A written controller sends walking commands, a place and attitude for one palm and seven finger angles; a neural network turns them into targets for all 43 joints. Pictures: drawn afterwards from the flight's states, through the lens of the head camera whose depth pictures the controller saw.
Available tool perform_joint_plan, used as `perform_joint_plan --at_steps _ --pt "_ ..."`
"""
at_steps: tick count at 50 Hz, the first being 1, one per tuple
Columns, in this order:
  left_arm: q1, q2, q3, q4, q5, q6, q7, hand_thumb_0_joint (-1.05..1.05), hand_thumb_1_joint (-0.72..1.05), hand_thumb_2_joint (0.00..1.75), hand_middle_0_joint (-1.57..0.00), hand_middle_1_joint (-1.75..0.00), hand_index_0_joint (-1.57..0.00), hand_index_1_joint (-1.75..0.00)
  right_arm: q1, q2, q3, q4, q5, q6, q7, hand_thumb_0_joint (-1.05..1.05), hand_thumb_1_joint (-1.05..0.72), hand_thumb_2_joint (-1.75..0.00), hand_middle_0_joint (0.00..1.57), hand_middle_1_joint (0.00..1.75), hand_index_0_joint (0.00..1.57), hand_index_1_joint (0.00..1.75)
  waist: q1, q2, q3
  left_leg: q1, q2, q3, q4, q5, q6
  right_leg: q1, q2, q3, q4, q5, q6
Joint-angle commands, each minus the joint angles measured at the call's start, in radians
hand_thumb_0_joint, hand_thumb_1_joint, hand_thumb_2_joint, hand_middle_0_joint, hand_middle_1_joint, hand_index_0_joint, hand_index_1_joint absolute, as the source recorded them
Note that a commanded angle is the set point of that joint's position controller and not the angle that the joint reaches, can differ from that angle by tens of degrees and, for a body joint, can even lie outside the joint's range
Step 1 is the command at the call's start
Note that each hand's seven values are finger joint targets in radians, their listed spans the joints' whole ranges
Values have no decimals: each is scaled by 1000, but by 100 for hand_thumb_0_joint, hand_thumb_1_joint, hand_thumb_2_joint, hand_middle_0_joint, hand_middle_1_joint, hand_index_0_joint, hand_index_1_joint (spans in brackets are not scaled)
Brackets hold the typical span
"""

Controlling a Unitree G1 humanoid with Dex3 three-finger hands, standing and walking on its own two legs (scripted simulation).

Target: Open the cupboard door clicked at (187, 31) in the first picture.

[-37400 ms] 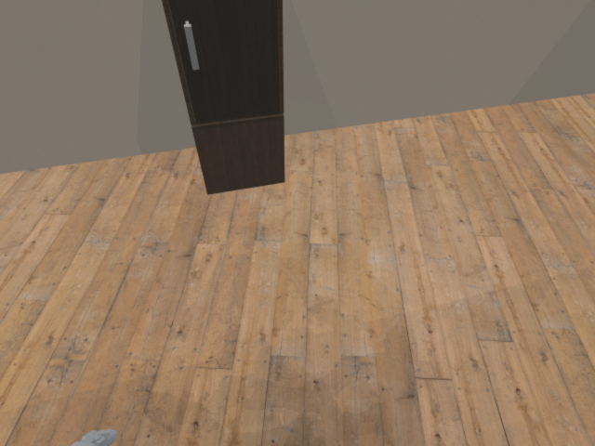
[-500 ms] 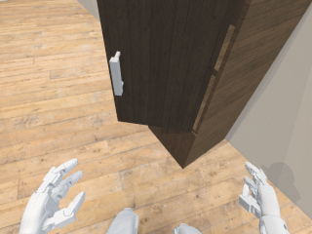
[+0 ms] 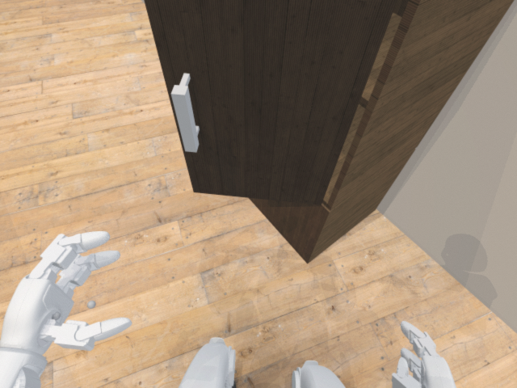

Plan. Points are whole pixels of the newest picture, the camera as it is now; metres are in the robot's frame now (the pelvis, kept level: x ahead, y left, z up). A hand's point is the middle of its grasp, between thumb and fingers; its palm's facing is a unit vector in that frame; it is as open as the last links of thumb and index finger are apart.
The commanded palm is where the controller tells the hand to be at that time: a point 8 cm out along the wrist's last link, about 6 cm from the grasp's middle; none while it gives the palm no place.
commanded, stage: raise the hand with hooked fingers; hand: left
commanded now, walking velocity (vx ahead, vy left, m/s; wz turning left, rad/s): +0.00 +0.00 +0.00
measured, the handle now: (189, 114) +0.57 +0.17 +0.06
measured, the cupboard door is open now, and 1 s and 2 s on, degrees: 46 46 46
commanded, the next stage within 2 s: move the hooked fingers beside the handle in 1.14 s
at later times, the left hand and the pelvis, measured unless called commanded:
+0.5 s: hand (54, 272) +0.25 +0.29 +0.06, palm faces -0.02 -1.00 -0.06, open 13.9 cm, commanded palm +0.24 +0.34 +0.07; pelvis -0.01 +0.02 +0.01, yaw +0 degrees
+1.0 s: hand (64, 249) +0.28 +0.28 +0.07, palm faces -0.03 -1.00 -0.05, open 14.0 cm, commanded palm +0.26 +0.33 +0.07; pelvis +0.00 +0.01 +0.02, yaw +0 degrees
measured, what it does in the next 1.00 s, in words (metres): stands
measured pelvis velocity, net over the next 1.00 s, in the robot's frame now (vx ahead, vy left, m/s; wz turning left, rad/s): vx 0.00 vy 0.01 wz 0.00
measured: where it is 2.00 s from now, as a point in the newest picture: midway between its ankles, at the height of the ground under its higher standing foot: outside the picture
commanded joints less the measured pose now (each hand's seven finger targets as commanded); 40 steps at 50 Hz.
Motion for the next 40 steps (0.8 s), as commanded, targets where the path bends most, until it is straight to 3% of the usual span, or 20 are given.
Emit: perform_joint_plan --at_steps 1,7,12,21,25,31,35,38,40 --pt "-49 195 99 -211 -20 -73 4 0 -24 41 -28 -103 -28 -103 -51 -152 -52 -183 1 -69 -9 0 -90 -90 20 30 20 30 21 51 -250 335 -9 -55 -187 229 1 46 5 25 -183 197 -10" --pt "-123 212 101 -174 -13 -56 22 0 -38 35 -29 -112 -29 -112 -36 -168 -43 -188 4 -55 -10 0 -90 -90 20 30 20 30 1 72 -196 362 -4 -81 -240 132 -8 3 10 3 -200 135 -11" --pt "-193 248 114 -125 -11 -27 -2 0 -50 30 -30 -120 -30 -120 -19 -184 -34 -201 4 -48 -11 0 -90 -90 20 30 20 30 -2 89 -202 391 -2 -95 -264 105 -14 3 11 -1 -208 133 -15" --pt "-342 306 147 -54 -14 4 -41 0 -50 30 -30 -120 -30 -120 0 -198 -21 -204 1 -47 -11 0 -90 -90 20 30 20 30 -5 114 -222 460 3 -121 -290 128 -27 -11 14 -9 -210 149 -19" --pt "-393 331 171 42 -22 23 -66 0 -50 30 -30 -120 -30 -120 9 -203 -19 -201 3 -38 -16 0 -90 -90 20 30 20 30 -6 69 -190 413 -2 -112 -288 102 -19 2 18 -3 -224 140 -21" --pt "-493 378 188 54 -18 19 -94 0 -50 30 -30 -120 -30 -120 23 -212 -19 -193 5 -33 -19 0 -90 -90 20 30 20 30 -5 108 -251 489 4 -116 -293 161 -25 0 16 -2 -224 161 -23" --pt "-434 367 197 102 -32 29 -109 0 -50 30 -30 -120 -30 -120 31 -209 -24 -202 4 -33 -13 0 -90 -90 20 30 20 30 8 72 -256 475 -1 -102 -283 221 -18 33 18 0 -235 196 -24" --pt "-437 364 188 95 -29 30 -104 0 -50 30 -30 -120 -30 -120 32 -209 -26 -203 7 -26 -6 0 -90 -90 20 30 20 30 6 88 -245 469 0 -94 -285 218 -19 28 15 -1 -234 195 -19" --pt "-442 373 200 101 -31 28 -96 0 -50 30 -30 -120 -30 -120 38 -210 -27 -203 3 -26 -6 0 -90 -90 20 30 20 30 1 60 -229 440 -2 -91 -274 216 -13 29 18 2 -233 197 -20"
